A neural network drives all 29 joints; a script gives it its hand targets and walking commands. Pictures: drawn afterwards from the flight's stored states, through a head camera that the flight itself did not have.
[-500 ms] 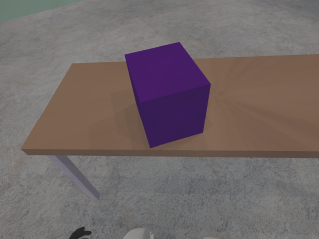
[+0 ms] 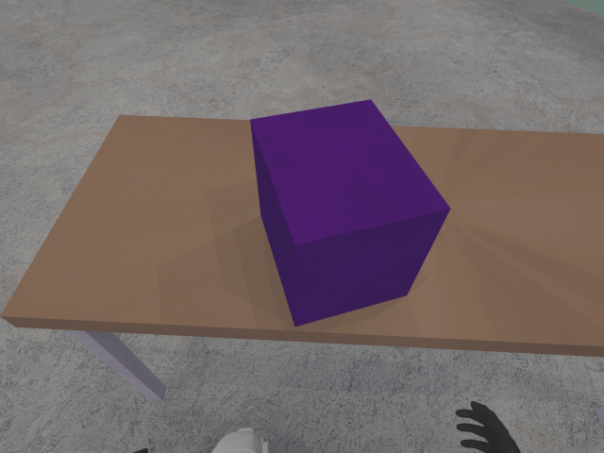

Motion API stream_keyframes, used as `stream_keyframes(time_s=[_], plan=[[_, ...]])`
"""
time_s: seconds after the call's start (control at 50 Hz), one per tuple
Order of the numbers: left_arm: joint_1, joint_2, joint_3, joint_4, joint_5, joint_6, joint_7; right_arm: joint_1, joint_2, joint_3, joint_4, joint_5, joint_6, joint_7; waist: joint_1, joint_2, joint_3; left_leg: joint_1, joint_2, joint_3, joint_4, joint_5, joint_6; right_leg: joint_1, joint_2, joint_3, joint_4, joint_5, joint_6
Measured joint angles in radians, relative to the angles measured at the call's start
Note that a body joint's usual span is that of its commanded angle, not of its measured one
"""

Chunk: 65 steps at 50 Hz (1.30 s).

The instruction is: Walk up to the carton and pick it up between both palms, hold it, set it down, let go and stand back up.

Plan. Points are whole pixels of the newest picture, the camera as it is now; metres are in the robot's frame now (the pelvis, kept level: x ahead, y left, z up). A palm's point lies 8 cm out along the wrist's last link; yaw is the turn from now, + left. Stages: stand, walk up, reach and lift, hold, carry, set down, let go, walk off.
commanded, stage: walk up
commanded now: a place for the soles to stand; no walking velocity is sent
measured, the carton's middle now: (333, 212) +0.46 -0.02 +0.02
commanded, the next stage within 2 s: none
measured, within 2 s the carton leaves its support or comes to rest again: neither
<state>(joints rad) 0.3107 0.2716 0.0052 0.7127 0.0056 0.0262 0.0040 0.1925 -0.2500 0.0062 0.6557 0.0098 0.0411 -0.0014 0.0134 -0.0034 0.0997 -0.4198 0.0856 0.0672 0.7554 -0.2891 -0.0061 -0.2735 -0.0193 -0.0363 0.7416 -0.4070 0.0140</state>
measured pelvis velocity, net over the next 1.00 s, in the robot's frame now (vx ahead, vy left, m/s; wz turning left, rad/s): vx -0.04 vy -0.03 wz -0.11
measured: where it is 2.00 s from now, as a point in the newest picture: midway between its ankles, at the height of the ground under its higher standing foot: outside the picture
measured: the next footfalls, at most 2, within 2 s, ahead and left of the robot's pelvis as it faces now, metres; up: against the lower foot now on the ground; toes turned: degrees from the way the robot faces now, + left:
left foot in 1.18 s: -0.03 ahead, +0.08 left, +0.00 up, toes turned +0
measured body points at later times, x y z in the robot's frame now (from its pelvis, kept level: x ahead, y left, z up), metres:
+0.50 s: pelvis +0.02 +0.00 +0.02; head +0.02 -0.01 +0.47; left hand +0.14 +0.24 -0.09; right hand +0.10 -0.27 -0.10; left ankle +0.07 +0.13 -0.71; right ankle -0.01 -0.13 -0.71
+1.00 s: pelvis -0.04 -0.03 +0.01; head +0.00 -0.05 +0.45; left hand +0.08 +0.24 -0.10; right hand +0.05 -0.33 -0.11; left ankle +0.01 +0.11 -0.66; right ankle -0.03 -0.13 -0.71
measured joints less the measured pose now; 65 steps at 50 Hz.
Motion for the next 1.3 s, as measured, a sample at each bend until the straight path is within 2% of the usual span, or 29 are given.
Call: stream_keyframes(time_s=[0.22,0.66,0.76,0.84,0.86,0.88,0.9,0.92,0.96,1.0,1.06,1.1,1.16,1.18,1.2,1.22,1.26,1.3], plan=[[-0.055,0.006,-0.008,-0.023,-0.017,-0.02,-0.02,0.039,-0.024,0.004,0.048,-0.004,-0.022,0.013,-0.02,0.021,-0.052,0.078,-0.004,0.034,-0.144,0.052,-0.004,0.052,-0.001,0.026,-0.118,0.033,-0.002],[-0.022,-0.007,-0.012,0.027,-0.016,-0.016,-0.029,0.088,-0.022,0.004,0.084,-0.007,-0.029,0.016,-0.022,0.001,-0.059,0.113,0.011,0.061,-0.201,0.073,-0.008,0.074,0.014,0.051,-0.18,0.069,-0.004],[-0.039,0.032,0.01,0.0,0.009,0.008,-0.034,0.061,-0.029,-0.005,0.053,-0.019,-0.032,0.001,-0.007,-0.019,-0.007,0.082,0.023,0.081,-0.147,0.062,0.0,0.005,0.02,0.066,-0.071,0.049,-0.013],[-0.05,0.062,0.041,-0.016,0.018,0.031,-0.033,0.021,-0.049,-0.019,0.028,-0.029,-0.016,-0.012,-0.005,-0.016,0.038,0.042,0.062,0.092,-0.062,0.038,0.001,-0.05,0.033,0.045,0.076,-0.075,-0.022],[-0.05,0.065,0.047,-0.018,0.017,0.033,-0.035,0.012,-0.056,-0.022,0.025,-0.032,-0.011,-0.015,-0.004,-0.013,0.044,0.03,0.071,0.093,-0.043,0.034,-0.005,-0.045,0.032,0.041,0.062,-0.068,-0.024],[-0.053,0.066,0.05,-0.019,0.015,0.032,-0.037,0.004,-0.065,-0.024,0.023,-0.033,-0.006,-0.015,-0.002,-0.004,0.051,0.019,0.083,0.091,-0.023,0.031,-0.015,-0.04,0.036,0.037,0.035,-0.002,-0.028],[-0.058,0.059,0.051,-0.017,0.016,0.03,-0.04,-0.004,-0.076,-0.028,0.026,-0.032,0.0,-0.015,-0.005,0.017,0.062,0.009,0.098,0.078,-0.003,0.028,-0.01,-0.04,0.051,0.024,0.035,0.027,-0.038],[-0.062,0.053,0.048,-0.016,0.013,0.031,-0.041,-0.006,-0.081,-0.035,0.032,-0.025,0.009,-0.017,-0.009,0.028,0.064,-0.007,0.087,0.049,0.031,-0.055,-0.005,-0.041,0.055,0.015,0.036,0.028,-0.048],[-0.062,0.042,0.042,-0.017,0.009,0.03,-0.038,-0.001,-0.084,-0.043,0.046,-0.017,0.03,-0.032,0.006,0.03,0.052,-0.042,0.021,-0.03,0.155,-0.227,0.008,-0.046,0.053,0.017,0.017,0.03,-0.064],[-0.065,0.026,0.035,-0.018,0.021,0.03,-0.026,0.008,-0.086,-0.05,0.055,-0.005,0.032,-0.045,0.014,0.038,0.046,-0.062,-0.053,-0.106,0.279,-0.271,0.014,-0.04,0.053,0.015,-0.03,0.059,-0.07],[-0.077,0.009,0.027,-0.029,0.032,0.032,-0.013,0.037,-0.079,-0.052,0.062,-0.005,0.012,-0.051,0.015,0.043,0.041,-0.042,-0.116,-0.143,0.332,-0.261,0.0,-0.038,0.048,-0.003,-0.081,0.1,-0.073],[-0.087,-0.001,0.021,-0.038,0.033,0.03,-0.008,0.06,-0.067,-0.05,0.062,-0.011,0.007,-0.046,0.014,0.042,0.037,0.005,-0.121,-0.133,0.267,-0.256,-0.017,-0.042,0.043,-0.019,-0.095,0.113,-0.074],[-0.095,-0.011,0.012,-0.046,0.032,0.025,-0.004,0.086,-0.041,-0.047,0.063,-0.016,0.007,-0.031,0.003,0.033,0.027,0.111,-0.106,-0.113,0.048,-0.237,-0.028,-0.057,0.032,-0.049,-0.088,0.116,-0.071],[-0.095,-0.011,0.007,-0.045,0.028,0.025,-0.004,0.093,-0.031,-0.046,0.062,-0.017,0.003,-0.026,-0.004,0.026,0.023,0.153,-0.105,-0.111,-0.053,-0.178,-0.019,-0.066,0.025,-0.059,-0.074,0.111,-0.068],[-0.099,-0.007,0.005,-0.038,0.022,0.025,-0.006,0.092,-0.015,-0.045,0.068,-0.019,-0.001,-0.022,-0.009,0.002,0.029,0.173,-0.121,-0.108,-0.109,-0.066,-0.004,-0.069,0.006,-0.058,-0.057,0.104,-0.063],[-0.098,-0.005,0.003,-0.029,0.013,0.026,-0.008,0.095,0.0,-0.041,0.071,-0.023,-0.006,-0.018,-0.01,-0.021,0.028,0.18,-0.137,-0.103,-0.125,-0.029,0.009,-0.069,-0.01,-0.053,-0.052,0.103,-0.057],[-0.082,-0.013,-0.001,-0.018,0.004,0.03,-0.012,0.112,0.011,-0.033,0.074,-0.018,-0.017,-0.007,-0.01,-0.022,0.005,0.171,-0.134,-0.111,-0.118,-0.041,0.024,-0.062,-0.004,-0.058,-0.074,0.102,-0.044],[-0.067,-0.015,-0.001,-0.008,0.005,0.028,-0.016,0.123,0.021,-0.028,0.079,-0.014,-0.023,0.002,-0.007,-0.022,-0.014,0.17,-0.124,-0.118,-0.117,-0.055,0.022,-0.045,0.008,-0.065,-0.115,0.142,-0.047]])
